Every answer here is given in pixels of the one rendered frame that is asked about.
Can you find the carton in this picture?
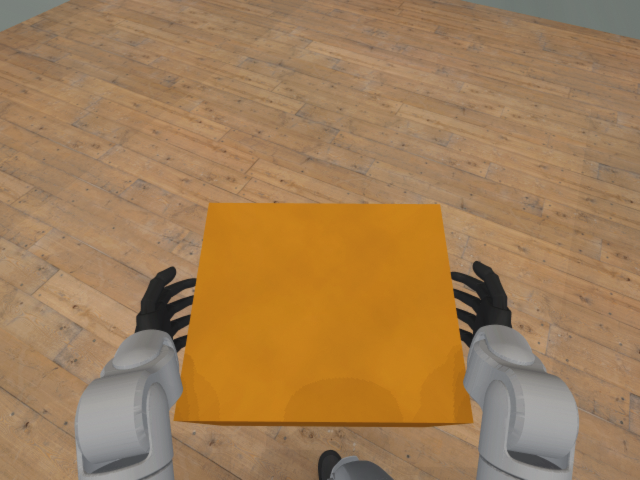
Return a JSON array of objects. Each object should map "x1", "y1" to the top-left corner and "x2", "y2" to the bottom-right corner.
[{"x1": 173, "y1": 203, "x2": 474, "y2": 427}]

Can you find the robot right shin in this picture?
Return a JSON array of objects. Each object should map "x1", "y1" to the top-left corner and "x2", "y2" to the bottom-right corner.
[{"x1": 330, "y1": 456, "x2": 359, "y2": 478}]

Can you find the right robot hand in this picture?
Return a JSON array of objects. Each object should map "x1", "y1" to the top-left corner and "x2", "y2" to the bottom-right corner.
[{"x1": 451, "y1": 261, "x2": 512, "y2": 348}]

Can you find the robot left forearm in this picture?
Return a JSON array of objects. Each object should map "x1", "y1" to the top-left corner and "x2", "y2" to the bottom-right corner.
[{"x1": 74, "y1": 329, "x2": 183, "y2": 480}]

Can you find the robot right foot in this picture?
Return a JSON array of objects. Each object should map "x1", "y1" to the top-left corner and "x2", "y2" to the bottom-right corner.
[{"x1": 318, "y1": 450, "x2": 341, "y2": 480}]

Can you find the robot right forearm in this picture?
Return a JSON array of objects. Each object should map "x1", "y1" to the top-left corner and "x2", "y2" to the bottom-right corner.
[{"x1": 463, "y1": 325, "x2": 579, "y2": 480}]

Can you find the left robot hand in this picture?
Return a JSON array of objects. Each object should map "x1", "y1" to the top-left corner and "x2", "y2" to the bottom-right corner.
[{"x1": 135, "y1": 266, "x2": 197, "y2": 353}]

